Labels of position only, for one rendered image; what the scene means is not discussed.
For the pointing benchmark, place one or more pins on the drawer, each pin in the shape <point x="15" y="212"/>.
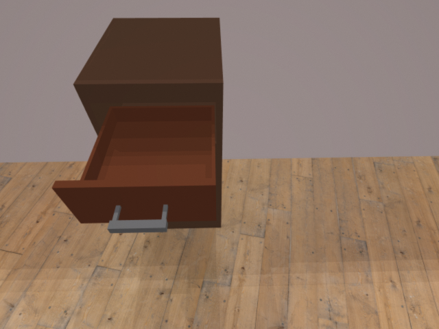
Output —
<point x="144" y="157"/>

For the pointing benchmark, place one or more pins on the cabinet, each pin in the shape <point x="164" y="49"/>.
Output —
<point x="158" y="62"/>

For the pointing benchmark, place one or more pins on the handle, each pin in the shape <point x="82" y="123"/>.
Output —
<point x="134" y="226"/>

